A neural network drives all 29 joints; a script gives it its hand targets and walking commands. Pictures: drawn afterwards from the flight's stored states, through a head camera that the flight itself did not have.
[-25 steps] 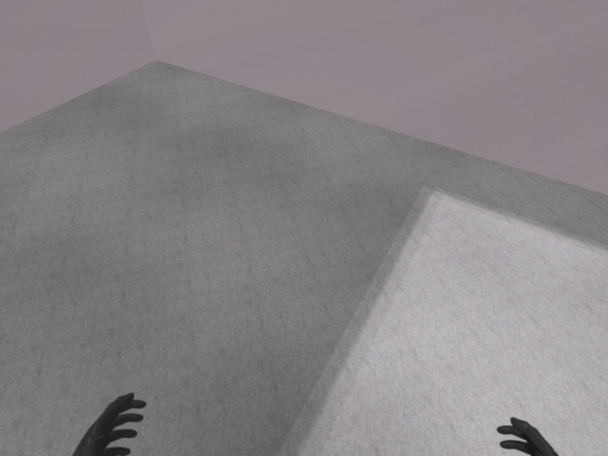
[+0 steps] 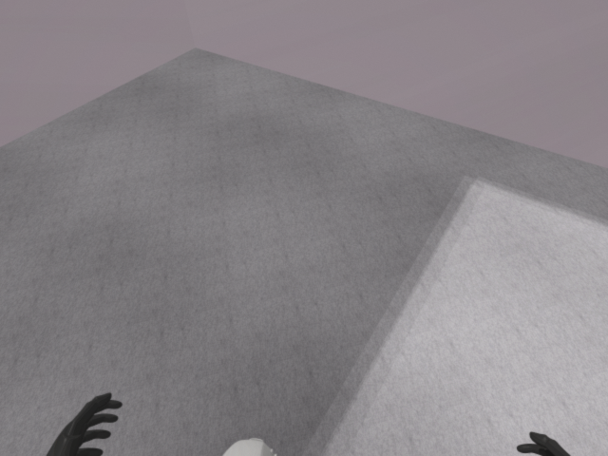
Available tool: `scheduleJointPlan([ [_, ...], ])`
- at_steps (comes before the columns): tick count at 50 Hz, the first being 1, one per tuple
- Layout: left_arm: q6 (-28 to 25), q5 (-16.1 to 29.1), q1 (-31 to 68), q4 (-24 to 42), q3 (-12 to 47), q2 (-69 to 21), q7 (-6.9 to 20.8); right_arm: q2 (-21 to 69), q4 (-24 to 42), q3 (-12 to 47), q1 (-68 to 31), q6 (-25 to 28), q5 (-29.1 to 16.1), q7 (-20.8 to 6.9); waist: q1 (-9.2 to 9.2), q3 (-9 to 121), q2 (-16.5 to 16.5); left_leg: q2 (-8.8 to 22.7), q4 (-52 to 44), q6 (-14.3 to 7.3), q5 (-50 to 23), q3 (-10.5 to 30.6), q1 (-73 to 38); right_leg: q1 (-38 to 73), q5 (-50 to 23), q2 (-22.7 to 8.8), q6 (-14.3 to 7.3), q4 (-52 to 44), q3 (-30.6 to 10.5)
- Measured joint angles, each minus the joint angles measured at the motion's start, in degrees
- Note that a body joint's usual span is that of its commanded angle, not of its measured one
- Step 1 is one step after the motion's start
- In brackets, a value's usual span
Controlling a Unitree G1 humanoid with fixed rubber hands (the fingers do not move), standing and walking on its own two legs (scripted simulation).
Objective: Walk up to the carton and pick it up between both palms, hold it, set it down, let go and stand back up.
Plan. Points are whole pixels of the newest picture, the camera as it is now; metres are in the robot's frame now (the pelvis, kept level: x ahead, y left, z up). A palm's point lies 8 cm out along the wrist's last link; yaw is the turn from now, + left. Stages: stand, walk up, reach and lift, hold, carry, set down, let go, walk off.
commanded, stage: walk up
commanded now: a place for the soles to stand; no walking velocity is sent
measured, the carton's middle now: out of the picture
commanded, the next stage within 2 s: none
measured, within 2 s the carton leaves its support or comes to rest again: neither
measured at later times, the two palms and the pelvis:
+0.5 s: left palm out of the picture -0.05 +0.44 -0.04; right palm out of the picture +0.08 -0.17 -0.09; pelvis -0.10 +0.10 +0.01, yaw +14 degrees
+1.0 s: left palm out of the picture -0.25 +0.54 -0.07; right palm out of the picture +0.02 -0.04 -0.06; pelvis -0.22 +0.20 +0.01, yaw +29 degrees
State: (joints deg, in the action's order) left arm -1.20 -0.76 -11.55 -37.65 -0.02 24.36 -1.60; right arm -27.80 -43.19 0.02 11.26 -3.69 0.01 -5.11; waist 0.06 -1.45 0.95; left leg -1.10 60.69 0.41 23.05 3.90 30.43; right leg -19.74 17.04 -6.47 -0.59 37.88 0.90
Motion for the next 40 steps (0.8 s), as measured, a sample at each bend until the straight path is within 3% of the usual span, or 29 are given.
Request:
scheduleJointPlan([
  [4,0.0,0.0,0.1,0.0,0.0,1.8,0.0,0.2,0.0,0.0,0.0,-0.2,0.0,-0.7,0.18,0.1,0.0,2.6,-11.9,0.0,-2.0,-0.4,-3.3,-1.5,-0.6,-1.6,0.2,0.1,0.5],
  [6,0.1,0.0,0.2,0.0,0.0,2.2,0.0,-0.4,0.0,0.0,0.2,0.3,0.0,-0.6,0.55,-0.1,0.4,2.5,-20.4,-0.5,-8.5,0.4,-5.9,-3.8,0.7,-2.1,0.3,3.4,0.5],
  [7,0.6,0.0,0.5,-0.1,0.0,2.4,0.0,0.0,0.0,0.0,0.1,0.4,0.0,-0.5,0.84,-0.2,-0.2,1.5,-20.0,-0.8,-9.4,0.5,-4.7,-5.6,4.6,-2.1,0.3,6.4,0.2],
  [9,1.1,0.0,0.5,-0.1,0.0,2.4,0.0,1.4,0.0,0.0,0.2,0.4,0.0,-0.4,1.25,-0.1,-0.9,0.5,-21.3,-0.9,-9.7,1.1,-3.6,-8.3,10.3,0.7,0.3,11.6,0.2],
  [12,1.1,0.0,0.5,-0.1,0.0,2.5,0.0,2.0,0.0,0.0,0.2,0.4,0.0,-0.1,1.76,-0.1,-0.9,-0.7,-27.3,-0.9,-13.8,2.8,-4.1,-9.9,11.0,5.3,0.3,14.0,0.1],
  [16,1.1,0.0,-0.1,-0.1,0.0,2.5,0.0,0.6,1.0,0.0,0.1,0.4,0.0,0.1,1.72,0.0,0.1,-3.5,-30.5,-1.6,-17.9,4.0,-3.7,-8.7,11.0,7.9,0.3,13.8,0.0],
  [20,1.1,0.0,-1.4,-0.5,0.0,2.5,-0.1,0.6,2.0,0.0,0.0,-0.1,0.0,-0.1,1.62,0.1,1.1,-6.6,-30.7,-2.2,-19.8,4.9,-3.2,-1.2,7.8,9.3,0.1,2.2,-0.2],
  [21,1.1,0.0,-1.8,-0.7,0.0,2.4,-0.2,0.7,2.0,0.0,-0.2,-0.2,0.0,-0.2,1.57,-0.1,1.7,-7.1,-30.4,-2.2,-19.5,5.1,-2.9,-0.1,2.6,9.2,-1.2,-1.1,-0.1],
  [24,1.1,0.0,-2.7,-1.1,0.0,2.4,-0.3,2.1,1.9,0.0,0.0,-0.5,0.0,-0.4,1.38,-0.2,1.8,-8.6,-19.2,-0.8,-7.0,4.0,0.9,0.7,-1.7,7.1,-1.8,-3.0,0.6],
  [27,1.0,0.0,-2.6,-1.1,0.0,2.4,-0.6,1.4,2.0,0.0,0.2,-0.5,0.0,-1.5,1.40,-0.2,1.7,-7.6,-3.3,0.5,-6.4,3.7,5.1,2.2,-4.1,4.3,-1.8,-7.8,0.9],
  [30,0.8,0.0,-1.8,-1.1,0.0,2.4,-0.7,0.0,2.0,0.0,0.8,-0.5,0.0,-2.0,1.49,-0.1,1.8,-3.6,1.9,1.4,-9.7,3.9,5.0,1.6,-6.0,2.0,-1.8,-9.5,1.0],
  [33,0.8,0.0,-0.9,-1.0,0.0,2.4,-0.6,-0.6,2.0,0.0,1.6,-0.6,0.0,-2.3,1.67,-0.1,2.2,1.4,-1.7,1.7,-9.6,3.7,2.3,0.5,-6.6,0.5,-1.8,-9.5,1.8],
  [36,0.7,0.0,-0.5,-1.1,0.1,2.4,-0.3,-0.6,2.1,0.0,1.6,-0.6,0.0,-2.4,1.67,-0.1,2.4,4.4,-10.7,1.7,-5.8,3.0,-2.1,-0.4,-7.2,-0.9,-1.7,-9.5,2.8],
  [39,0.7,0.0,-0.5,-1.1,0.1,2.5,0.3,-1.0,2.1,0.0,1.7,0.0,0.0,-2.4,1.74,-0.1,2.3,4.6,-23.6,1.0,-5.7,1.5,-8.5,-2.7,-6.3,-2.9,-1.5,-5.8,3.5],
  [40,0.8,0.0,-0.1,-1.1,0.0,2.7,0.4,-0.6,2.0,0.0,1.6,0.3,0.0,-2.0,1.97,-0.5,1.6,3.6,-24.1,1.1,-6.6,1.8,-8.0,-4.4,-3.1,-3.7,-1.5,-2.2,3.2],
])
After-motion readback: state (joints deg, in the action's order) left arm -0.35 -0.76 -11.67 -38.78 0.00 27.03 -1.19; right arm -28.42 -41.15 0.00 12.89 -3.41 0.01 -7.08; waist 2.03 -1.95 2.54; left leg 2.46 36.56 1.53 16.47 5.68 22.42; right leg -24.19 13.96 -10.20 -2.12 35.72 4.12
